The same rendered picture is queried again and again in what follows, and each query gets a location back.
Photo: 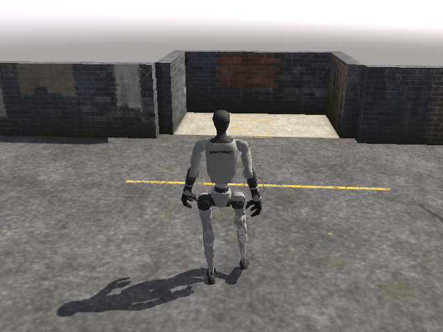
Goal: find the left robot hand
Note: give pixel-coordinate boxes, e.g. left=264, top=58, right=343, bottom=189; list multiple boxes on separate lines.
left=181, top=193, right=197, bottom=208

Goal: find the robot right thigh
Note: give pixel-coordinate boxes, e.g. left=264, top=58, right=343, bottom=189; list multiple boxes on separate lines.
left=230, top=192, right=245, bottom=227

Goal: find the left robot forearm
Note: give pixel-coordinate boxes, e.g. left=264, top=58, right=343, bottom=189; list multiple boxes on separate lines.
left=183, top=168, right=196, bottom=196

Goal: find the right robot hand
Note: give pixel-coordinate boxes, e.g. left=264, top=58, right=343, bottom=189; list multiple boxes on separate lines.
left=246, top=199, right=262, bottom=217

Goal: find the right robot foot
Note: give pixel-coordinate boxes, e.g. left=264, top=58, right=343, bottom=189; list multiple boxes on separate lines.
left=239, top=258, right=249, bottom=270

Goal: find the right robot forearm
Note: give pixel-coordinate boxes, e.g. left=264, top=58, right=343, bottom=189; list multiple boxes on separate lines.
left=247, top=168, right=261, bottom=201

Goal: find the robot right upper arm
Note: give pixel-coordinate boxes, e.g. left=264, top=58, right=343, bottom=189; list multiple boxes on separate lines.
left=236, top=140, right=254, bottom=179

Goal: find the robot left upper arm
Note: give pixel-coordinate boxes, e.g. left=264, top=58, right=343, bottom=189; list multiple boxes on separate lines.
left=189, top=140, right=207, bottom=178

